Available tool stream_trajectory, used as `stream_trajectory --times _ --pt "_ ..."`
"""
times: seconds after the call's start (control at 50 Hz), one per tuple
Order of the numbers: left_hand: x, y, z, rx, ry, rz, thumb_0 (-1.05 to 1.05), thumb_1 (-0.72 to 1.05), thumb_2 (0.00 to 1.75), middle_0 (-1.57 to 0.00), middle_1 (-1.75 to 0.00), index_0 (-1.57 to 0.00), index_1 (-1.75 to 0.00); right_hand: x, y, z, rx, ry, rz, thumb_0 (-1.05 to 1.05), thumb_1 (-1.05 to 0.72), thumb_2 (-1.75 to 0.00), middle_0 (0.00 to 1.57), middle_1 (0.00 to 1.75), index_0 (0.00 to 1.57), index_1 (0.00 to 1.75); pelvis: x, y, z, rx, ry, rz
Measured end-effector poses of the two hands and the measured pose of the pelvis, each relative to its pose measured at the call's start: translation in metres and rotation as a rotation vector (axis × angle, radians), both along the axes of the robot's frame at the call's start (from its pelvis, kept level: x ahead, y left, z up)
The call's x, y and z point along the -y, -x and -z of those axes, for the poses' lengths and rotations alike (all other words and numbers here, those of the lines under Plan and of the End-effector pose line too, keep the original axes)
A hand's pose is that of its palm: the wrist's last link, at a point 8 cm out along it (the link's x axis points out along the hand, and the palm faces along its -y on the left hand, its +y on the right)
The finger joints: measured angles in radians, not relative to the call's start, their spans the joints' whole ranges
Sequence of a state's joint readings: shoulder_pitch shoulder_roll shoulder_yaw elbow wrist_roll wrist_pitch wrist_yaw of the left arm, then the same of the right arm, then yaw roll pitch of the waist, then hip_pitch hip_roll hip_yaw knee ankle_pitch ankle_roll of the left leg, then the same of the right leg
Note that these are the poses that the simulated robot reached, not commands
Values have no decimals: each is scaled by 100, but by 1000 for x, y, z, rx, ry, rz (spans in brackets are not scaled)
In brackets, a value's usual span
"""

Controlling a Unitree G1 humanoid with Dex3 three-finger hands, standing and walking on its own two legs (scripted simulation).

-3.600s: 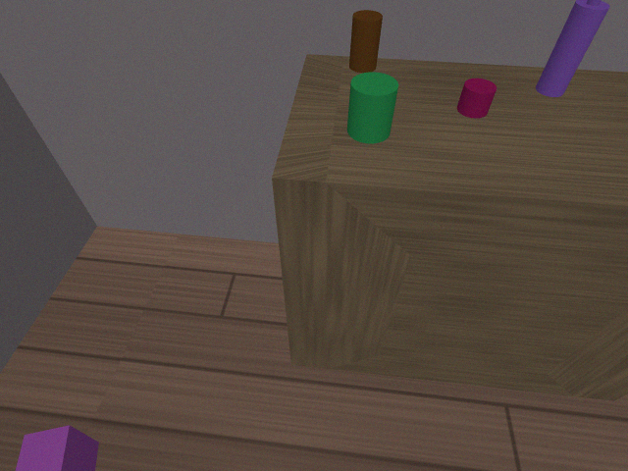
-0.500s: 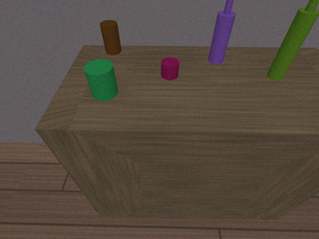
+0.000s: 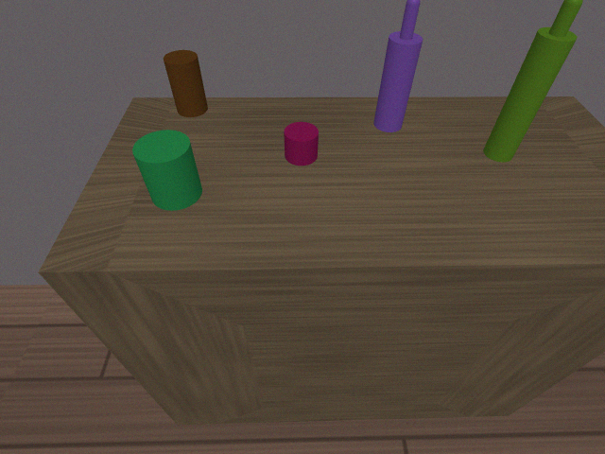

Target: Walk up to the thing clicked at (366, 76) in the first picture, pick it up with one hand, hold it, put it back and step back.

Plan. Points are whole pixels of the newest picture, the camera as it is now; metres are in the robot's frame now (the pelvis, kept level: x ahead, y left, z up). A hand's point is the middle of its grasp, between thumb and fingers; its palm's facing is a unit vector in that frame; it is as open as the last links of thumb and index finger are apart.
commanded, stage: walk up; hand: left
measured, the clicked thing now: (169, 170) +0.52 +0.22 +0.08
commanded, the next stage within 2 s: stand in 0.72 s
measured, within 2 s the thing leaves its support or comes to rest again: neither
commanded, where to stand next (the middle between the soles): +0.05 +0.01 m, yaw +1 degrees
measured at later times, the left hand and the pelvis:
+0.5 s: hand out of the picture +0.10 +0.25 -0.15, palm faces -0.02 -0.94 -0.34, open 7.4 cm; pelvis +0.01 +0.00 +0.00, yaw -1 degrees
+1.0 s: hand out of the picture +0.10 +0.25 -0.15, palm faces -0.03 -0.94 -0.34, open 7.4 cm; pelvis +0.00 +0.00 +0.00, yaw +0 degrees
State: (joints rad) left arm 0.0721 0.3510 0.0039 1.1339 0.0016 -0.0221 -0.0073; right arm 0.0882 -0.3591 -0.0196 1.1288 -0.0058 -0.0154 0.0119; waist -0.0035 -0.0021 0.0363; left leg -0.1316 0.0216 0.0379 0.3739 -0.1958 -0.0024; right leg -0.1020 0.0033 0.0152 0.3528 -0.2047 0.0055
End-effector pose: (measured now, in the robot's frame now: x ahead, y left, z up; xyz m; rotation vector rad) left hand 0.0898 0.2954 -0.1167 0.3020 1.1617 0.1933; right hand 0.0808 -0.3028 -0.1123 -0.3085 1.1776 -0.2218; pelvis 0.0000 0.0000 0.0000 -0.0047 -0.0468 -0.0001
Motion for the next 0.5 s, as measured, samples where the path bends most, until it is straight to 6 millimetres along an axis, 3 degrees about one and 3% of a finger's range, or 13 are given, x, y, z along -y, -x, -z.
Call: stream_trajectory --times 0.3,0.5 --pt "-2 -4 -1 -35 -6 6 0 90 90 -20 -30 -20 -30 -9 11 7 -44 -24 26 1 -90 -90 21 30 20 29 -3 -6 -2 -6 -3 11" --pt "-4 -2 0 -50 -8 1 0 90 90 -20 -30 -20 -30 -10 7 7 -44 -23 28 1 -90 -90 21 30 20 29 -4 -10 -2 -6 -3 13"
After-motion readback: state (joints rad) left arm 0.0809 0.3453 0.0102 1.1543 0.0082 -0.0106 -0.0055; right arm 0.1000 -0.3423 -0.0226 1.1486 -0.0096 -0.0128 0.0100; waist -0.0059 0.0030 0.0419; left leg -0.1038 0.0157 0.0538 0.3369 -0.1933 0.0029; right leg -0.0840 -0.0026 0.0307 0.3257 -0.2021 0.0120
